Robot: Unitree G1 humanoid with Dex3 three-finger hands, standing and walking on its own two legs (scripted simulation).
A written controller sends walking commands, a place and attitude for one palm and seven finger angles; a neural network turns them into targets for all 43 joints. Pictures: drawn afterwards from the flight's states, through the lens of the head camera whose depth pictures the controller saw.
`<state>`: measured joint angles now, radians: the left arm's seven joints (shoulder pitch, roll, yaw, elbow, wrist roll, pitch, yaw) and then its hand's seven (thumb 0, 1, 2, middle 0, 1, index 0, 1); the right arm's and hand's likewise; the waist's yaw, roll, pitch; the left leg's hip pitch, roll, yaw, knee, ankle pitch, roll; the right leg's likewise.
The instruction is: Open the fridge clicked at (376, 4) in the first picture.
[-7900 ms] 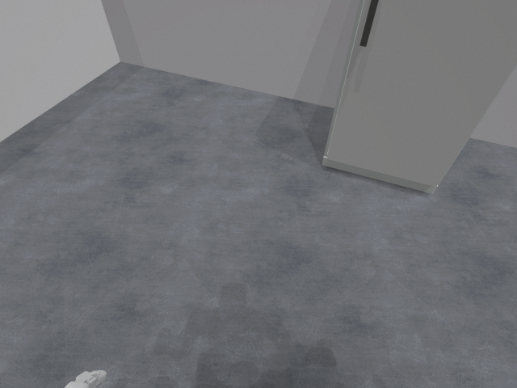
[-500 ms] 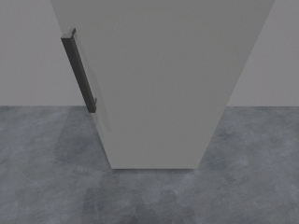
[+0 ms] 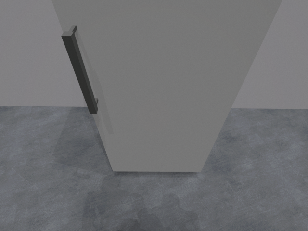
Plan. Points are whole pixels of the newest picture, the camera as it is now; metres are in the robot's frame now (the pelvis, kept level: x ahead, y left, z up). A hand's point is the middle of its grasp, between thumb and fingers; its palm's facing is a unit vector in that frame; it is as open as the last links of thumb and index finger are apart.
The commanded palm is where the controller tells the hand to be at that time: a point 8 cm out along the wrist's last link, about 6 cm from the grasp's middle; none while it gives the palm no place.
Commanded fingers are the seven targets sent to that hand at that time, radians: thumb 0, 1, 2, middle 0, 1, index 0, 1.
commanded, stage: look again from close up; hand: left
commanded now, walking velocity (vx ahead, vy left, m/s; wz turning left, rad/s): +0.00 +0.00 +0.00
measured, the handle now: (85, 75) +0.53 +0.26 +0.11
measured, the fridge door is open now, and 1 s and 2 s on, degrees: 0 0 0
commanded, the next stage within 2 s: shuffle to correct the standing spot in 0.02 s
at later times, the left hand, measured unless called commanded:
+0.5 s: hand out of the picture +0.01 +0.21 -0.19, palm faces +0.06 -0.99 -0.15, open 7.4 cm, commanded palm none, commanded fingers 0.00 0.90 0.90 -0.20 -0.30 -0.20 -0.30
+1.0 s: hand (86, 226) +0.16 +0.22 -0.17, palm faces +0.10 -0.97 -0.23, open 7.2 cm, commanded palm none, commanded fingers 0.00 0.90 0.90 -0.20 -0.30 -0.20 -0.30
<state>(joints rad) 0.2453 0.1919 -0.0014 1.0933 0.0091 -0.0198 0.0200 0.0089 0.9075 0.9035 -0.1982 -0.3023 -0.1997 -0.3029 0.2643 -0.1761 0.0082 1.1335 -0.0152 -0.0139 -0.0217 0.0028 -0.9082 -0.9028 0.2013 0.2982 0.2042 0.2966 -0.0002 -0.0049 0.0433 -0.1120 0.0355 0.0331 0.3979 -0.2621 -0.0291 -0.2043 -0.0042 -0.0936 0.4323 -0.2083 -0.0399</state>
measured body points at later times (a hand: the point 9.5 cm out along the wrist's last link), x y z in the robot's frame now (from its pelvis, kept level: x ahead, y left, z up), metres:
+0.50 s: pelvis +0.04 +0.04 -0.01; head +0.05 +0.07 +0.44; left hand +0.01 +0.26 -0.18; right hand +0.00 -0.18 -0.15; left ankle -0.02 +0.13 -0.74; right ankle +0.01 -0.08 -0.72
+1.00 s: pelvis +0.09 +0.03 -0.01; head +0.13 +0.03 +0.44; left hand +0.16 +0.27 -0.16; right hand +0.13 -0.19 -0.17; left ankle +0.04 +0.17 -0.69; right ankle +0.15 -0.05 -0.74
